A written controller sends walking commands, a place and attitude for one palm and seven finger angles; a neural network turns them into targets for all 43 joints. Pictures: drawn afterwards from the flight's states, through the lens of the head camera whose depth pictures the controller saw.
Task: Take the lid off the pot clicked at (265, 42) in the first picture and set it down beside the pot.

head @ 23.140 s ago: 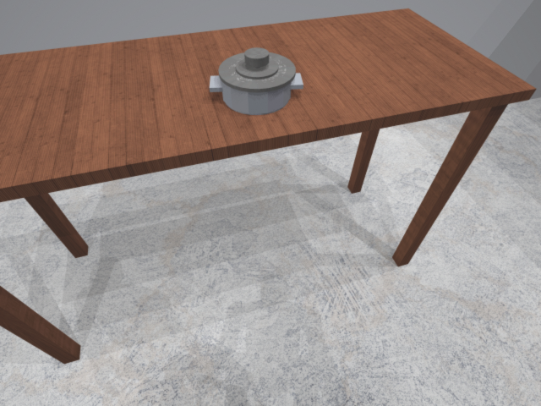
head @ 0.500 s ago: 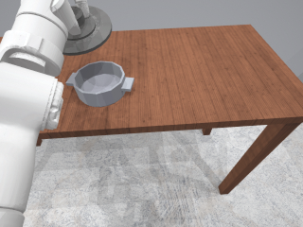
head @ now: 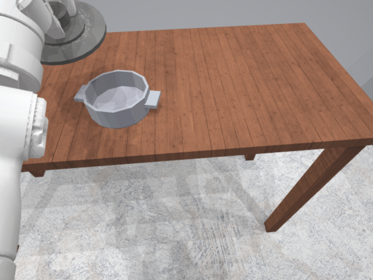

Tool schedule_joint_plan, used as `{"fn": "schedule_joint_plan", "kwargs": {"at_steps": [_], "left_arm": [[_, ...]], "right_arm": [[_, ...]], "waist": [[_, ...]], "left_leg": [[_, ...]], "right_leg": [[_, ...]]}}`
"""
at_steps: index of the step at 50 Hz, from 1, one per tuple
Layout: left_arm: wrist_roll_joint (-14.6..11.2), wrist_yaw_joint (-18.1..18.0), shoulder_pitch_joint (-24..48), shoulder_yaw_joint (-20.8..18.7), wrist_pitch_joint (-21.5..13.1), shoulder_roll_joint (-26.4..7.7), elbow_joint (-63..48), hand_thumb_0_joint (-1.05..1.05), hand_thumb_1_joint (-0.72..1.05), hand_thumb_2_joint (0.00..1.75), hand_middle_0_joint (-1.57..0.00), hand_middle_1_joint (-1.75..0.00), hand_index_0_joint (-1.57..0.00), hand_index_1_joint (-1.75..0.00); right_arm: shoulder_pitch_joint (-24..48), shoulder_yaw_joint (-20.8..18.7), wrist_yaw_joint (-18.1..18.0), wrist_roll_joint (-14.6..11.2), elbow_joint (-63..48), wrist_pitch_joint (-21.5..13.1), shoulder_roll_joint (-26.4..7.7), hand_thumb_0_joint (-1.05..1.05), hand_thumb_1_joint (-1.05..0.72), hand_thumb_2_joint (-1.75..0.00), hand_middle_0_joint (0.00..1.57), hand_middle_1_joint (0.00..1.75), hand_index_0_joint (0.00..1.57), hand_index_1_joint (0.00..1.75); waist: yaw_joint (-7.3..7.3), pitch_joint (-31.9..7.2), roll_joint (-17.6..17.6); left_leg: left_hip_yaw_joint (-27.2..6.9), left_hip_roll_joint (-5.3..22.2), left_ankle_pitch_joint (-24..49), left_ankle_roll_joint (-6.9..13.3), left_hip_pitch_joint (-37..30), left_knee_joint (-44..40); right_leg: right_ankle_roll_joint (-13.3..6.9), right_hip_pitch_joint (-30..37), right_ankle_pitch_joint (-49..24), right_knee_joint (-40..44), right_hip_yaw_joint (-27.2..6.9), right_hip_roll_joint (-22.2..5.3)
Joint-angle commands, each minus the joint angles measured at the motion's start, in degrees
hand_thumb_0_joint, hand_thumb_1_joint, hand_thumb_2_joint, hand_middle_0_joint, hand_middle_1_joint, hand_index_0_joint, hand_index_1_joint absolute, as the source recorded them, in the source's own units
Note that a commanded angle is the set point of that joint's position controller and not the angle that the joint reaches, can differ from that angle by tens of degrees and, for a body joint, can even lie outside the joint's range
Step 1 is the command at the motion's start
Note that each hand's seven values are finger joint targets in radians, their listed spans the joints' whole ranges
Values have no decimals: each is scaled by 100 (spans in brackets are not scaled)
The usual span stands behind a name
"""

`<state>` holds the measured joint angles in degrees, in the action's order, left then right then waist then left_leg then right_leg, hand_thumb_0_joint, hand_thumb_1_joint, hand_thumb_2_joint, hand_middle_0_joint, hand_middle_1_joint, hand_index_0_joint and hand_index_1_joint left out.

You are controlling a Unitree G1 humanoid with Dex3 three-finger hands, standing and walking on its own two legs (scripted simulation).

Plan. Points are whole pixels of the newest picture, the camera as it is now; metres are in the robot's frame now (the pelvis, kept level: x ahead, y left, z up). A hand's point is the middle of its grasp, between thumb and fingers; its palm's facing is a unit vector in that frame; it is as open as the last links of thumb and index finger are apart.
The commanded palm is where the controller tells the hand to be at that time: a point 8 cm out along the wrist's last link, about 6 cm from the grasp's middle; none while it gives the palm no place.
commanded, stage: move the lid sideways beside the pot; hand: left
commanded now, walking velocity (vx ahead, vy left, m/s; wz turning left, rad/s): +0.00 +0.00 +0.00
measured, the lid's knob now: (53, 15) +0.53 +0.19 +0.29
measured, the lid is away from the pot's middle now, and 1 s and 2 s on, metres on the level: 0.07 0.21 0.24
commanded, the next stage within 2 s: lower the lid onto the table in 1.60 s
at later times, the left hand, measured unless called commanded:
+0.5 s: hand out of the picture +0.49 +0.27 +0.30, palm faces -0.20 -0.11 -0.98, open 8.0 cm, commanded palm +0.50 +0.26 +0.37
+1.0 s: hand out of the picture +0.49 +0.32 +0.30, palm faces -0.18 -0.16 -0.97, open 8.0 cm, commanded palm +0.50 +0.32 +0.37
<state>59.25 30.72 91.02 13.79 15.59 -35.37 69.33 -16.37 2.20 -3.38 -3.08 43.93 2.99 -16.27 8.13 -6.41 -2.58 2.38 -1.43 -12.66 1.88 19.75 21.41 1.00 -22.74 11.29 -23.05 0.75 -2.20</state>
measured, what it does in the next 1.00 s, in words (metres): stands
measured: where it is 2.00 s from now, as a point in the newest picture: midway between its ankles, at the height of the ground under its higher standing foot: outside the picture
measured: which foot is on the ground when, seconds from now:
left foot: down 0.00-1.00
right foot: down 0.00-1.00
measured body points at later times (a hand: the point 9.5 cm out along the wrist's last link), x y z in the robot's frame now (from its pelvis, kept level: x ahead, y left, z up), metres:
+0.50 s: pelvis +0.01 +0.00 +0.00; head +0.06 +0.00 +0.45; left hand +0.50 +0.27 +0.35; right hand +0.07 -0.27 -0.13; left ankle -0.03 +0.10 -0.74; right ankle -0.01 -0.13 -0.74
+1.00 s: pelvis +0.01 +0.01 +0.00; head +0.07 +0.00 +0.44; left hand +0.49 +0.32 +0.35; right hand +0.05 -0.27 -0.14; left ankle -0.03 +0.10 -0.74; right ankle -0.01 -0.13 -0.74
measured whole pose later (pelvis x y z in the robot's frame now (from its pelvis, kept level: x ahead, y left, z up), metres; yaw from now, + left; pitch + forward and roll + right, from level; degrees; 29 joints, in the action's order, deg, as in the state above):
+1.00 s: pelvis +0.01 +0.01 +0.00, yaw +0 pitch +12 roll -1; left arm 61.6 32.7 88.1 9.5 12.2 -50.9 70.2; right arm -16.0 2.6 -3.9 -4.5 42.9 7.6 -16.4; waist 7.9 -5.7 -2.4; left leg 1.6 -0.8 -15.0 2.1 21.7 24.3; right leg 1.3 -22.7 11.7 -22.1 1.5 -1.6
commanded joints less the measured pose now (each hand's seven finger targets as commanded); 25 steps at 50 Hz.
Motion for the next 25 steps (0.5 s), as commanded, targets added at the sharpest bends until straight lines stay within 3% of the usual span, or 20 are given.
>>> {"fn": "schedule_joint_plan", "kwargs": {"at_steps": [1,2,3,4,6,8,10,11,12,13,14,15,16,18,20,21,22,23,24,25], "left_arm": [[320,-317,3416,-306,72,-1636,-870,0,60,92,-84,-111,-84,-110],[307,-303,3377,-311,114,-1692,-759,0,60,92,-84,-111,-84,-110],[184,-294,3358,-156,100,-1495,-982,0,60,92,-84,-111,-84,-110],[276,-307,3475,-300,93,-1709,-1004,0,60,92,-84,-111,-84,-110],[294,-323,3875,-335,-13,-1838,-1625,0,60,92,-84,-111,-84,-110],[157,-302,3699,57,-49,-1257,-1609,0,60,92,-84,-111,-84,-110],[319,-305,3664,-445,-76,-1973,-1598,0,60,92,-84,-111,-84,-110],[328,-291,3653,-450,-80,-2042,-1569,0,60,92,-84,-111,-84,-110],[298,-274,3736,-411,-100,-2009,-1696,0,60,92,-84,-111,-84,-110],[158,-243,3555,-79,-108,-1567,-1721,0,60,92,-84,-111,-84,-110],[231,-238,3563,-217,-86,-1717,-1559,0,60,92,-84,-111,-84,-110],[232,-219,3529,-110,-65,-1624,-1455,0,60,92,-84,-111,-84,-110],[244,-219,3465,-274,-60,-1826,-1442,0,60,92,-84,-111,-84,-110],[118,-188,3360,9,-68,-1481,-1554,0,60,92,-84,-111,-84,-110],[229,-187,3381,-107,-49,-1709,-1293,0,60,92,-84,-111,-84,-110],[228,-195,3395,-194,-73,-1843,-1413,0,60,92,-84,-111,-84,-110],[216,-199,3572,-97,-102,-1763,-1571,0,60,92,-84,-111,-84,-110],[106,-194,3489,75,-125,-1469,-1615,0,60,92,-84,-111,-84,-110],[168,-222,3792,-177,-190,-1841,-1993,0,60,92,-84,-111,-84,-110],[216,-234,3865,-255,-241,-1969,-2041,0,60,92,-84,-111,-84,-110]], "right_arm": [[-52,-276,-35,-23,-527,13,-875,0,-90,-90,20,30,20,30],[-42,-264,-47,-42,-521,60,-896,0,-90,-90,20,30,20,30],[24,-268,-42,-79,-570,83,-934,0,-90,-90,20,30,20,30],[-13,-268,-33,-49,-555,96,-907,0,-90,-90,20,30,20,30],[10,-285,-21,-40,-643,77,-874,0,-90,-90,20,30,20,30],[-32,-313,-11,-84,-659,29,-840,0,-90,-90,20,30,20,30],[-124,-333,-20,-23,-589,49,-881,0,-90,-90,20,30,20,30],[-83,-312,-35,-30,-610,68,-874,0,-90,-90,20,30,20,30],[-85,-311,-38,-47,-626,64,-851,0,-90,-90,20,30,20,30],[-57,-315,-24,-80,-668,61,-854,0,-90,-90,20,30,20,30],[-114,-316,-7,-71,-581,77,-843,0,-90,-90,20,30,20,30],[-117,-321,-7,-75,-564,95,-862,0,-90,-90,20,30,20,30],[-124,-317,-5,-79,-546,122,-877,0,-90,-90,20,30,20,30],[-42,-305,1,-130,-604,121,-888,0,-90,-90,20,30,20,30],[-80,-287,-14,-106,-504,149,-899,0,-90,-90,20,30,20,30],[-68,-278,-20,-111,-521,158,-894,0,-90,-90,20,30,20,30],[-34,-270,-28,-127,-545,141,-884,0,-90,-90,20,30,20,30],[-31,-268,-29,-151,-566,107,-892,0,-90,-90,20,30,20,30],[-85,-286,-12,-122,-544,74,-881,0,-90,-90,20,30,20,30],[-72,-289,-25,-101,-579,46,-872,0,-90,-90,20,30,20,30]], "waist": [[-101,-2349,313],[-81,-2167,501],[-82,-2177,233],[-113,-2343,342],[-141,-2861,-2],[-53,-2752,-378],[-108,-2882,-142],[-110,-2821,-141],[-102,-2877,-162],[-68,-2769,-450],[-67,-2692,-305],[-29,-2480,-281],[-48,-2456,-147],[-26,-2367,-457],[-13,-2263,-293],[-26,-2329,-240],[-19,-2410,-394],[-12,-2395,-587],[-46,-2843,-569],[-73,-2926,-702]], "left_leg": [[-228,-123,2598,153,-1168,281],[-204,-126,2344,171,-969,218],[-185,-113,2602,137,-1064,223],[-205,-114,2601,160,-1084,255],[-268,-87,3123,156,-1445,362],[-306,-34,3632,91,-1861,495],[-290,-39,3481,149,-1744,527],[-277,-79,3315,160,-1608,490],[-282,-74,3333,157,-1642,473],[-268,-70,3688,107,-1802,540],[-310,-46,3561,102,-1762,537],[-297,-44,3444,118,-1700,522],[-313,-39,3326,124,-1639,489],[-306,-34,3542,73,-1777,504],[-300,-40,3111,112,-1584,463],[-300,-57,3013,123,-1546,437],[-314,-56,3044,110,-1631,418],[-338,-26,3471,53,-1850,485],[-379,-6,3576,44,-2043,520],[-388,-29,3747,61,-2092,591]], "right_leg": [[-228,960,-1753,-15,14,321],[-230,996,-1709,12,21,305],[-258,1004,-1875,0,36,281],[-223,1035,-1829,-26,6,296],[-226,1097,-2023,-102,-18,298],[-237,725,-2010,-32,37,318],[-207,903,-2020,-64,-10,336],[-212,954,-1987,-72,-2,329],[-212,999,-2015,-73,-3,317],[-237,836,-2130,-56,40,319],[-206,747,-1957,-38,44,339],[-214,637,-1882,0,63,342],[-216,700,-1834,5,73,351],[-247,580,-1880,36,99,334],[-225,569,-1669,61,102,343],[-225,672,-1675,61,99,347],[-231,653,-1646,64,97,338],[-256,520,-1758,64,144,344],[-209,648,-1766,41,93,358],[-224,669,-1837,-1,88,359]]}}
